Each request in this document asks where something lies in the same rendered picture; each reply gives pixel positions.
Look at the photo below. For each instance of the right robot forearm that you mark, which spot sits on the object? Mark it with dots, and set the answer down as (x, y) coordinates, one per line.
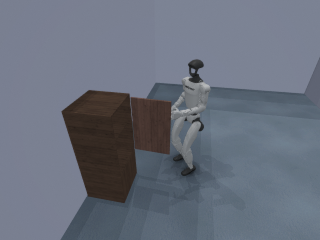
(177, 103)

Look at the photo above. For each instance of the left robot forearm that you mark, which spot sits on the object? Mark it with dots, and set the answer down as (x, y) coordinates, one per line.
(191, 111)

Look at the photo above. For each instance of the robot left hand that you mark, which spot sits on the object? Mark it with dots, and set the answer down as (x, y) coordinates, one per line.
(175, 114)

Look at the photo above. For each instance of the right robot upper arm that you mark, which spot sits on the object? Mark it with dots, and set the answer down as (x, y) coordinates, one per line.
(183, 82)

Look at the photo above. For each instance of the left robot upper arm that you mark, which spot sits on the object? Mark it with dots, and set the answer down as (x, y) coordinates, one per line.
(205, 90)

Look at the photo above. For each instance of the left robot thigh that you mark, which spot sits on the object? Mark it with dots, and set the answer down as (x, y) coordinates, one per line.
(191, 135)

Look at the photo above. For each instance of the cupboard door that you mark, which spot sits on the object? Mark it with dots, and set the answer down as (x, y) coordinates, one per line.
(151, 120)

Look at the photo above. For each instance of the robot thigh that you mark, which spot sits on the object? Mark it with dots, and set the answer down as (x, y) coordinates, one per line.
(177, 127)
(191, 135)

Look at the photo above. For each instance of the right robot thigh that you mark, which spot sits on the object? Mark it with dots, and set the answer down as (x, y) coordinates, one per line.
(177, 127)

